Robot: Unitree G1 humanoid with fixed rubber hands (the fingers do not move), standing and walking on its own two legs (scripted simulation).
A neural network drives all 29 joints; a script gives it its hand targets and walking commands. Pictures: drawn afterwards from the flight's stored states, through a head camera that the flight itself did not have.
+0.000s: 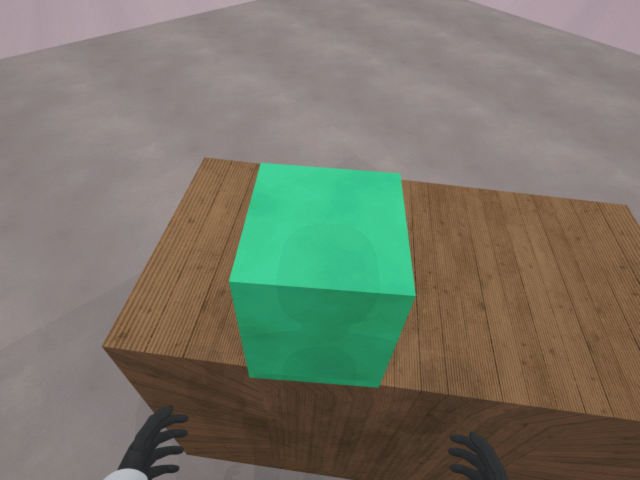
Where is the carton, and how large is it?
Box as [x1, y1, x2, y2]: [229, 163, 415, 387]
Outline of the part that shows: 261,163 229,279 230,289 249,377 378,387 415,296 399,173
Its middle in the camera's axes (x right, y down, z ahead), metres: +0.00 +0.06 +0.58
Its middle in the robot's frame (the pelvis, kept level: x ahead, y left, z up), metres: +0.39 +0.02 +0.01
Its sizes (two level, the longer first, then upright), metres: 0.210 0.200 0.250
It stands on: a pedestal, 0.66 m high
